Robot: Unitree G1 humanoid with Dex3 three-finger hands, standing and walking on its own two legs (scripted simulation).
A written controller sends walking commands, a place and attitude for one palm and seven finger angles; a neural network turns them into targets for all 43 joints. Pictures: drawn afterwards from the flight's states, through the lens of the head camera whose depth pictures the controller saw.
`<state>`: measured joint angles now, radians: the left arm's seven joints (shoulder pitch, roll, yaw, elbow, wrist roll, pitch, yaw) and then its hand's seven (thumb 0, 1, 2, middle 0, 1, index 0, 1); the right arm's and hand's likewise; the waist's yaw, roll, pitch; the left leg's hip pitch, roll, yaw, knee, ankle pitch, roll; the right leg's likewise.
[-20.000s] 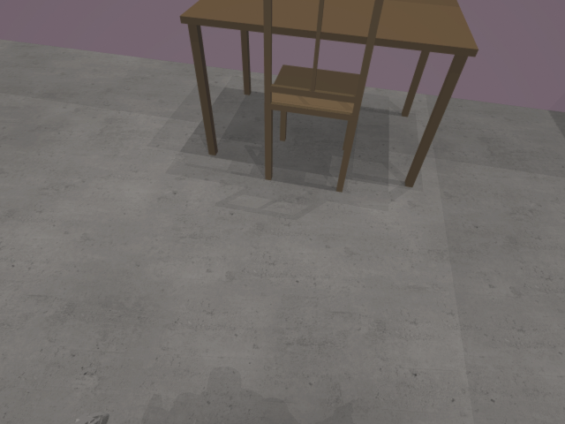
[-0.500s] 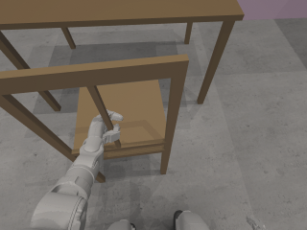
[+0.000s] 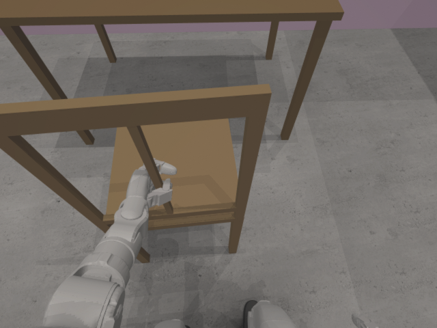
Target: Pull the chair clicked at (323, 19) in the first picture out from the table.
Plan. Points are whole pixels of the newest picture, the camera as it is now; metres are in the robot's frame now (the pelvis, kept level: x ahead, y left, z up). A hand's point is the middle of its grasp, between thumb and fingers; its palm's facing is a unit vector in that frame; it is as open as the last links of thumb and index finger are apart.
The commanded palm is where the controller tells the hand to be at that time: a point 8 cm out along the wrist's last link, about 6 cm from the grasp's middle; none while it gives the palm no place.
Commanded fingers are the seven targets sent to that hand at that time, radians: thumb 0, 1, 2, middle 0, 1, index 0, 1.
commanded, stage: step backward, pulling the chair out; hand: left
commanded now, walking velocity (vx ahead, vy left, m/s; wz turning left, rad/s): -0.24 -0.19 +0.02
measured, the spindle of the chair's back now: (156, 179) +0.40 +0.14 -0.04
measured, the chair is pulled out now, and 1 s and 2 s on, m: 0.51 0.61 0.62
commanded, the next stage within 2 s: stop walking, hand still on the chair in 0.08 s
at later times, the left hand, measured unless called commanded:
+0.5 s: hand (169, 236) +0.28 +0.10 -0.05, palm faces +0.02 -0.98 -0.18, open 4.8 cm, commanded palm +0.26 +0.15 -0.03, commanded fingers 0.00 0.90 0.90 -0.50 -1.45 -0.50 -1.45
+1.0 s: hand (168, 240) +0.27 +0.10 -0.05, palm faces -0.03 -0.98 -0.18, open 4.8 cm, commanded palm +0.26 +0.15 -0.03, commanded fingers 0.00 0.90 0.90 -0.50 -1.45 -0.50 -1.45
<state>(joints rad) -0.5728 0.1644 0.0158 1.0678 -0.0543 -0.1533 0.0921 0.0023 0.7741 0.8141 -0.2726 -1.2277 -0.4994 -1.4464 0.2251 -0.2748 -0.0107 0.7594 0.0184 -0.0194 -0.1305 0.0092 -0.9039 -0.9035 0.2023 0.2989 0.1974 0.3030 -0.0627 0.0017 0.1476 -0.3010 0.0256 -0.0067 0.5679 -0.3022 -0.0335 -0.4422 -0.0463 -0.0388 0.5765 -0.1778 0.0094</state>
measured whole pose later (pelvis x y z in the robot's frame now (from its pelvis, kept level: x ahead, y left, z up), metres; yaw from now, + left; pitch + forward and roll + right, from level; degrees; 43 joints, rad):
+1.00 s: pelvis -0.01 -0.01 +0.01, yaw -1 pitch -1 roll +0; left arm -0.15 0.11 -0.06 0.76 -0.03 -0.11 0.10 0.01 0.76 0.83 -0.27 -1.24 -0.50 -1.45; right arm 0.20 -0.22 0.01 0.68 0.02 0.03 -0.11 0.01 -0.90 -0.90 0.20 0.30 0.20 0.30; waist -0.02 0.04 0.06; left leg -0.12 0.04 0.00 0.44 -0.30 -0.04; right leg -0.24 -0.02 -0.03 0.46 -0.21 0.00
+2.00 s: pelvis +0.00 +0.00 -0.02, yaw +1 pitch +10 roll +0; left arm 0.04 0.17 -0.03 0.28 -0.06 0.14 0.04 -0.01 -0.54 0.21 -0.03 -0.10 -0.04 -0.09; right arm 0.25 -0.25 0.01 0.58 0.03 -0.09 -0.07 0.01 -0.90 -0.90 0.20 0.30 0.20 0.30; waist -0.05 0.05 -0.09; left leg -0.50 0.01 -0.04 0.80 -0.47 -0.02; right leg -0.59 -0.05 -0.06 0.79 -0.36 0.02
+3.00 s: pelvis -0.01 +0.00 -0.05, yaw +2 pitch +12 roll -1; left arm 0.70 0.16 -0.12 -0.33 -0.10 0.03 0.05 -0.01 -0.54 0.21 0.00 0.00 -0.01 0.00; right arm 0.26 -0.21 0.00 0.46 0.04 -0.14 -0.10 0.01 -0.90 -0.90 0.20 0.30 0.20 0.30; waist -0.03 0.04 -0.16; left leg -0.66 0.01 -0.07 1.01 -0.56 -0.02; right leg -0.72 -0.06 -0.08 0.97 -0.45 0.01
